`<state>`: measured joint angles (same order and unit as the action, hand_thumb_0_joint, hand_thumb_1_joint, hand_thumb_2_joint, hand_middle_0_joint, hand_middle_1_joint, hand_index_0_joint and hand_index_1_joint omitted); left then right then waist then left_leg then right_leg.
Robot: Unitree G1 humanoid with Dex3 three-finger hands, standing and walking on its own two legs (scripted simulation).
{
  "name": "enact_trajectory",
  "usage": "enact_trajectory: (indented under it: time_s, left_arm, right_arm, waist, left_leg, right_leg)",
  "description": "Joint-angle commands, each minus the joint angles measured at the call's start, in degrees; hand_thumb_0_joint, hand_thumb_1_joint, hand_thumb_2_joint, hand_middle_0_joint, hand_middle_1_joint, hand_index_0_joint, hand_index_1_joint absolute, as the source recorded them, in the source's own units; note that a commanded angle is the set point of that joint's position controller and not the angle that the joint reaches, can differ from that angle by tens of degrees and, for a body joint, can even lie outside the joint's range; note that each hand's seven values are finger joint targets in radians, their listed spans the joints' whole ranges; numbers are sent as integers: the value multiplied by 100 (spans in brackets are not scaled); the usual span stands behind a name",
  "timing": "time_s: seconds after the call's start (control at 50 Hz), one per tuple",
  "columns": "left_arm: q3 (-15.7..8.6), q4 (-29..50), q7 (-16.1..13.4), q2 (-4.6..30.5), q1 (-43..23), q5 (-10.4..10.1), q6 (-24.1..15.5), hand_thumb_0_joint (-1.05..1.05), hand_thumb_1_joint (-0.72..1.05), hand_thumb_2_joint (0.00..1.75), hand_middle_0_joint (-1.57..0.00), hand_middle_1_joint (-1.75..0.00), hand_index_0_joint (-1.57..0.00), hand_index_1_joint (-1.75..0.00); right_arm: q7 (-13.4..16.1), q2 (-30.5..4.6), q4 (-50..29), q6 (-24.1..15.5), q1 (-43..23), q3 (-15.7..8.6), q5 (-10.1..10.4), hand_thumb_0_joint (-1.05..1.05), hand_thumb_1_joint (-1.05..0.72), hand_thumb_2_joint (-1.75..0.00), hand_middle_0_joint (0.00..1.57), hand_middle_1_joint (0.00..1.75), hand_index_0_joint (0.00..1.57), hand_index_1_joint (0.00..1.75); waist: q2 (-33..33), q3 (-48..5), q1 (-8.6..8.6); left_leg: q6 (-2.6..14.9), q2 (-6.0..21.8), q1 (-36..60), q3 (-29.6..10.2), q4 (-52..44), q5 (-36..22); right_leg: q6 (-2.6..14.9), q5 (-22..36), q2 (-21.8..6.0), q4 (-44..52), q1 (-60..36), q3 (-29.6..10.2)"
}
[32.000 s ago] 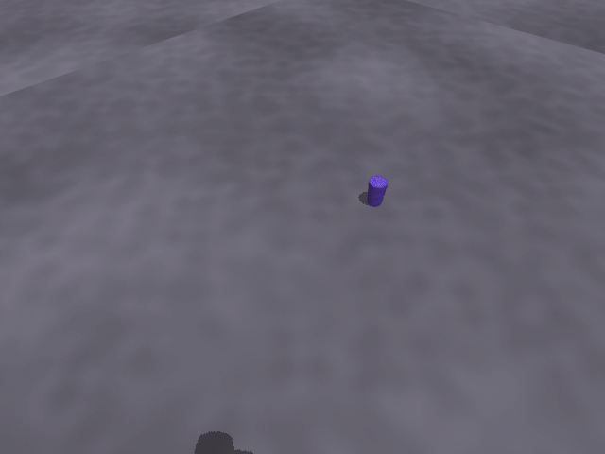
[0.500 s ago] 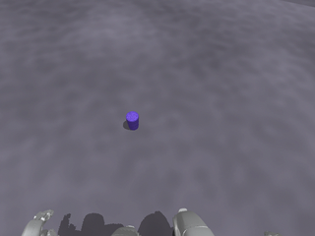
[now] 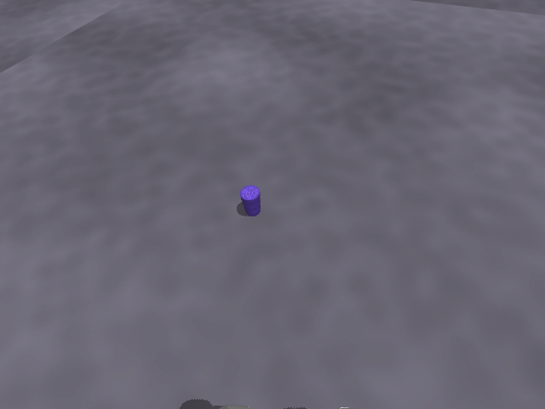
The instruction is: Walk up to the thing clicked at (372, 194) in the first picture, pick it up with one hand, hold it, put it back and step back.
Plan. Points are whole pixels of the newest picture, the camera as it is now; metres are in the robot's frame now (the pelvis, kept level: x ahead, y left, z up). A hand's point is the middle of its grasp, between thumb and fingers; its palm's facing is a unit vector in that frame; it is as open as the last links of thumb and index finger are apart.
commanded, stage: step back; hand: left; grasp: from the side
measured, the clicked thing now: (251, 201) +1.01 +0.19 -0.69
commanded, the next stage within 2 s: stand in 0.94 s
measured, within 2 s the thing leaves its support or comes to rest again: neither
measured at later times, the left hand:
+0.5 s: hand out of the picture +0.03 +0.28 -0.14, palm faces +0.04 -0.92 -0.38, open 7.4 cm
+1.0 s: hand out of the picture +0.13 +0.30 -0.13, palm faces -0.03 -0.93 -0.37, open 7.4 cm
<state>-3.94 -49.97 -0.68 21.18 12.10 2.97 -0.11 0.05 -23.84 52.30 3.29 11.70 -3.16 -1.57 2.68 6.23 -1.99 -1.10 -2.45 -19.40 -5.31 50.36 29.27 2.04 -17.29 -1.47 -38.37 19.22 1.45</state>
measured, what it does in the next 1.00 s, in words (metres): steps on the spot: left foot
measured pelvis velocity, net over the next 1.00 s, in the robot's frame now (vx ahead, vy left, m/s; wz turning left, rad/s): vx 0.02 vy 0.04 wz -0.03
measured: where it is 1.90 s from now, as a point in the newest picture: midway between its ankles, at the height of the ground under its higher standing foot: outside the picture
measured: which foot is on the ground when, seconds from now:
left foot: up 0.00-0.04, down 0.06-1.00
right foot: down 0.00-1.00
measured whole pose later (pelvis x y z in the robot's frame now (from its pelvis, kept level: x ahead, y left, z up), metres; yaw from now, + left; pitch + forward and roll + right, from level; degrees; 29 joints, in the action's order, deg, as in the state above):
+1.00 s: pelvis +0.02 +0.04 +0.02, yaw -2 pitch -2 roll +0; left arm -0.5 -61.2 -0.5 20.7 3.8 0.3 -1.6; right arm -0.6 -18.8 61.7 -0.9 2.0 -1.4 -0.5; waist 0.5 4.4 -0.5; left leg 0.0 1.1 -10.1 2.4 27.0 14.6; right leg -1.5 -15.3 -1.0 -26.8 9.3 -2.4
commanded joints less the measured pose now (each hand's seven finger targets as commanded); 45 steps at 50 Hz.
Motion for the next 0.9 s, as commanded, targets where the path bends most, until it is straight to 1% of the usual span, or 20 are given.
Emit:
enact_trajectory:
  time_s: [0.0, 0.04, 0.06, 0.08, 0.14, 0.2, 0.24, 0.26, 0.3, 0.32, 0.42, 0.5, 0.52, 0.54, 0.56, 0.58, 0.62, 0.66, 0.74, 0.88]
  left_arm:
    - [-412, 365, -24, 1726, -309, -46, -47, 0, 90, 90, -20, -30, -20, -30]
    - [-242, 308, 7, 1330, -71, -52, -31, 0, 90, 90, -20, -30, -20, -30]
    - [-148, 310, 24, 1062, -306, -156, -65, 0, 90, 90, -20, -30, -20, -30]
    - [-312, 217, 7, 1439, -618, -164, -81, 0, 90, 90, -20, -30, -20, -30]
    - [-233, 47, 96, 1168, -305, -204, -167, 0, 90, 90, -20, -30, -20, -30]
    - [-228, -150, 143, 1140, -74, -198, -227, 0, 90, 90, -20, -30, -20, -30]
    - [-246, -363, 79, 1070, 230, -143, -281, 0, 90, 90, -20, -30, -20, -30]
    - [-285, -433, 31, 1138, 317, -109, -324, 0, 90, 90, -20, -30, -20, -30]
    - [-451, -426, -16, 1977, 453, -51, -387, 0, 90, 90, -20, -30, -20, -30]
    - [-461, -241, -16, 1997, 111, -69, -399, 0, 90, 90, -20, -30, -20, -30]
    - [-351, -203, -11, 1643, -162, -78, -423, 0, 90, 90, -20, -30, -20, -30]
    - [-149, -97, 33, 1332, -475, -151, -281, 0, 90, 90, -20, -30, -20, -30]
    - [-63, -96, 37, 1119, -363, -182, -262, 0, 90, 90, -20, -30, -20, -30]
    - [37, -64, 47, 817, -296, -254, -235, 0, 90, 90, -20, -30, -20, -30]
    - [-22, -202, 8, 980, -263, -317, -177, 0, 90, 90, -20, -30, -20, -30]
    - [-81, -325, 0, 1201, -264, -275, -179, 0, 90, 90, -20, -30, -20, -30]
    - [-24, -416, 0, 1045, -196, -260, -207, 0, 90, 90, -20, -30, -20, -30]
    - [-51, -615, -31, 1152, 1, -267, -301, 0, 90, 90, -20, -30, -20, -30]
    - [-45, -566, -47, 1285, -471, -302, -296, 0, 90, 90, -20, -30, -20, -30]
    - [56, -763, -42, 1167, -697, -260, -220, 0, 90, 90, -20, -30, -20, -30]
  right_arm:
    - [-46, -859, -120, -263, 205, -319, -4, 0, -90, -90, 20, 30, 20, 30]
    - [-50, -1020, 38, -333, 434, -404, -83, 0, -90, -90, 20, 30, 20, 30]
    - [-54, -1396, -48, -365, 226, -423, -118, 0, -90, -90, 20, 30, 20, 30]
    - [-70, -1617, -146, -380, -59, -440, -77, 0, -90, -90, 20, 30, 20, 30]
    - [-12, -1124, -149, -551, -479, -261, -120, 0, -90, -90, 20, 30, 20, 30]
    - [-76, -1217, -118, -476, -460, -330, -124, 0, -90, -90, 20, 30, 20, 30]
    - [-94, -1116, -178, -364, -578, -315, -87, 0, -90, -90, 20, 30, 20, 30]
    - [-75, -825, -138, -331, -336, -232, -33, 0, -90, -90, 20, 30, 20, 30]
    - [-28, -707, -243, -318, -446, -207, -22, 0, -90, -90, 20, 30, 20, 30]
    - [-9, -944, -157, -325, -269, -295, -50, 0, -90, -90, 20, 30, 20, 30]
    - [-107, -821, 45, -421, 78, -299, -41, 0, -90, -90, 20, 30, 20, 30]
    - [-56, -670, 241, -482, 180, -326, -67, 0, -90, -90, 20, 30, 20, 30]
    - [-12, -747, 236, -509, 146, -333, -90, 0, -90, -90, 20, 30, 20, 30]
    - [33, -1042, 173, -568, 44, -359, -140, 0, -90, -90, 20, 30, 20, 30]
    - [34, -1370, 78, -579, -343, -349, -83, 0, -90, -90, 20, 30, 20, 30]
    - [11, -1352, 89, -574, -547, -349, -38, 0, -90, -90, 20, 30, 20, 30]
    - [31, -1130, 105, -576, -775, -255, -53, 0, -90, -90, 20, 30, 20, 30]
    - [38, -971, 170, -561, -847, -196, 49, 0, -90, -90, 20, 30, 20, 30]
    - [90, -871, 353, -517, -694, -190, 113, 0, -90, -90, 20, 30, 20, 30]
    - [59, -834, 522, -502, -1157, -155, 73, 0, -90, -90, 20, 30, 20, 30]
  waist:
    - [-1354, -427, 125]
    - [-591, -537, 263]
    - [653, -406, 347]
    - [599, -72, 415]
    - [265, -90, 102]
    - [845, -263, 189]
    - [675, -265, -15]
    - [189, -326, -51]
    - [-1147, -163, -203]
    - [-772, 140, -54]
    - [-1003, -277, 130]
    - [-853, -559, 333]
    - [-560, -696, 338]
    - [219, -863, 287]
    - [542, -744, 161]
    - [338, -622, 143]
    - [407, -577, 22]
    - [480, -873, -43]
    - [-48, -1160, 170]
    - [-115, -879, 93]
  left_leg:
    - [264, 27, 904, 687, -2126, -315]
    - [466, 317, 1716, -69, -2922, -153]
    - [927, 1434, 1174, -2142, -3591, 1845]
    - [1468, 2146, -62, -2771, -4016, 2621]
    - [1101, 1497, 579, -1412, -3463, 249]
    - [1004, 1304, 303, -907, -3346, 511]
    - [842, 1154, -254, -559, -2817, 479]
    - [662, 980, -548, -356, -2154, 122]
    - [243, 86, -1297, 82, -63, 456]
    - [200, 331, -1148, -264, 302, 321]
    - [150, 570, -391, 206, -472, -237]
    - [148, 200, 1171, 719, -2283, -1356]
    - [198, 443, 1504, 354, -2572, -1657]
    - [494, 1469, 1442, -1101, -3121, -1462]
    - [1031, 2086, 672, -1738, -3364, -813]
    - [1241, 2099, 284, -1613, -3234, -927]
    - [936, 1665, 634, -823, -2791, -2099]
    - [514, 1255, 688, -129, -2158, -3745]
    - [316, 960, 1045, 226, -2142, -3644]
    - [435, 1149, 1005, 117, -2827, -2786]
  right_leg:
    - [655, -2242, -1188, 1934, 212, -1581]
    - [274, -2075, -729, 1118, 866, -1067]
    - [-142, -1966, -56, 242, 1493, -453]
    - [-184, -1583, 89, -918, 837, -208]
    - [-113, -738, -17, -816, 732, -447]
    - [-162, -792, 161, 190, -205, -3]
    - [-88, -145, 344, 1148, -1176, 170]
    - [-49, -121, 264, 1640, -1775, -220]
    - [868, -2660, -1780, 2723, -1079, -3433]
    - [1243, -2875, -2136, 2769, -542, -3708]
    - [868, -938, -1362, 2149, -367, -1916]
    - [448, 317, -787, 1116, 299, -936]
    - [284, 674, -610, 712, 447, -742]
    - [3, 575, -155, 60, 633, -517]
    - [-120, -974, 151, -210, 277, -226]
    - [-101, -1161, 9, -370, -233, -377]
    - [-48, -636, -28, 419, -247, -301]
    - [-46, 1357, -178, 1124, -1017, -506]
    - [92, 2547, -456, 810, -1141, -750]
    - [-40, 1772, -334, 1118, -1062, -662]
